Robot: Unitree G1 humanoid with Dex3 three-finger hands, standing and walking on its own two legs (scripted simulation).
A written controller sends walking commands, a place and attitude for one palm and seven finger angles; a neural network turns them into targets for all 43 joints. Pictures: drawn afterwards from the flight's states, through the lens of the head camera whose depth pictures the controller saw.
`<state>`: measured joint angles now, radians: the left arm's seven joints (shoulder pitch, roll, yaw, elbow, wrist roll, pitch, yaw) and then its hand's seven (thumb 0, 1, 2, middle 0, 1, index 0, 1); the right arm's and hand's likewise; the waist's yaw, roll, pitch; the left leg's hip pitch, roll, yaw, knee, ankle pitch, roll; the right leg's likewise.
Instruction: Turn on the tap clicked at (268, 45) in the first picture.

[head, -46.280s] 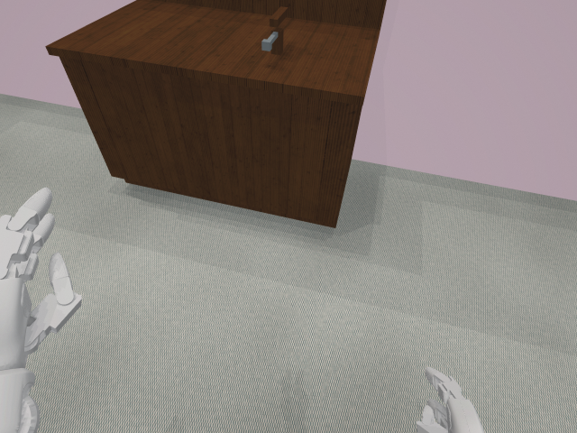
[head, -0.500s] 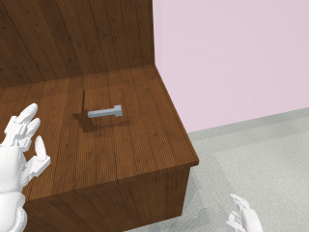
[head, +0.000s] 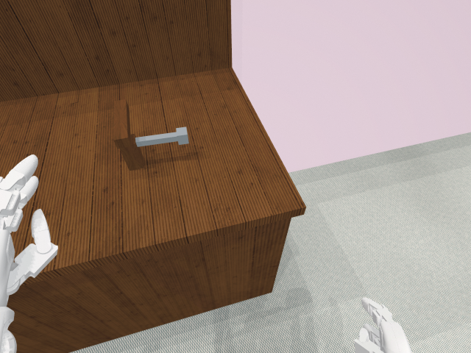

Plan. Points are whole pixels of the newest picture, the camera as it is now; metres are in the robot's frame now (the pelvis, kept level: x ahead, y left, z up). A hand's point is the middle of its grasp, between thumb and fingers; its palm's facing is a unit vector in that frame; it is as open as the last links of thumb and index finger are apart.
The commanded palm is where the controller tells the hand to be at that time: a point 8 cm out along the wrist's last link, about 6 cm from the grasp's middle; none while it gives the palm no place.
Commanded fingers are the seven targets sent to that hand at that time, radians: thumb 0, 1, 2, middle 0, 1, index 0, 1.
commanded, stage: step back with the hand held close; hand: left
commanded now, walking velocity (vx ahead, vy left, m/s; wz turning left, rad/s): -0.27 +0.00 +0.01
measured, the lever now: (182, 135) +0.56 +0.18 +0.03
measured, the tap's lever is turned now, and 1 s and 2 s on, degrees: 86 86 86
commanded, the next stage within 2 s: stop stepping back and stand still in 0.80 s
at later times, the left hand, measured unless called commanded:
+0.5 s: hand (8, 297) +0.14 +0.26 +0.16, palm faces +0.38 -0.80 -0.46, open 7.4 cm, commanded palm +0.08 +0.31 +0.18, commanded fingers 0.00 0.90 0.90 -0.20 -0.30 -0.20 -0.30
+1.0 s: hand out of the picture +0.05 +0.30 +0.17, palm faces +0.46 -0.78 -0.42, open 7.4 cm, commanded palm -0.01 +0.32 +0.18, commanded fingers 0.00 0.90 0.90 -0.20 -0.30 -0.20 -0.30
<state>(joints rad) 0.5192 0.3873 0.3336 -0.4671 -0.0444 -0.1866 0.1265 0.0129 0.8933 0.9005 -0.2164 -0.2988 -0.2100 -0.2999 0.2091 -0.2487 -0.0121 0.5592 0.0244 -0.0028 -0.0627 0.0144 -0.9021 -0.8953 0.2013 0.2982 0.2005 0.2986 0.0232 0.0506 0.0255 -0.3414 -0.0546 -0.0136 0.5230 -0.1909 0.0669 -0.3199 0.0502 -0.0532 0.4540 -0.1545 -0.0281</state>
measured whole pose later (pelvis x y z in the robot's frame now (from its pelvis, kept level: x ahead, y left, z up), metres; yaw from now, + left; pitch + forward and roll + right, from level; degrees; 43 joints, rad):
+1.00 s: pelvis -0.14 +0.03 -0.01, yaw +5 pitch +0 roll -2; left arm 0.49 0.42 0.41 -0.57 -0.05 -0.20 0.14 0.01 0.89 0.90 -0.22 -0.30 -0.21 -0.30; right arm 0.20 -0.16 -0.02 0.60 0.00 -0.09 -0.05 0.01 -0.90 -0.89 0.20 0.30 0.20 0.30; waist 0.00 -0.03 0.05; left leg -0.41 0.06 0.02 0.59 -0.19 0.00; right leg -0.53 0.07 0.05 1.05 -0.40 0.03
